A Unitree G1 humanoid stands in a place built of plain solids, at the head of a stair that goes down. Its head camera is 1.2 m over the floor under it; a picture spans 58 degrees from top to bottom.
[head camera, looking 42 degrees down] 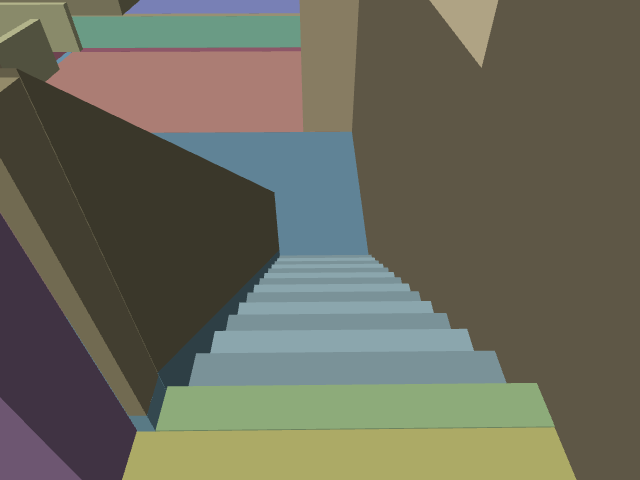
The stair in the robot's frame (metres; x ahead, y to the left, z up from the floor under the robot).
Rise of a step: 0.19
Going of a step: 0.24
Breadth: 1.12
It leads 1 degrees to the left of straight ahead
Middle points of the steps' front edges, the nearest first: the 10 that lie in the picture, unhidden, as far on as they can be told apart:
0.68 -0.10 0.00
0.92 -0.10 -0.19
1.16 -0.09 -0.38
1.40 -0.09 -0.57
1.64 -0.09 -0.75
1.88 -0.09 -0.94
2.12 -0.08 -1.13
2.35 -0.08 -1.32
2.59 -0.08 -1.51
2.83 -0.08 -1.70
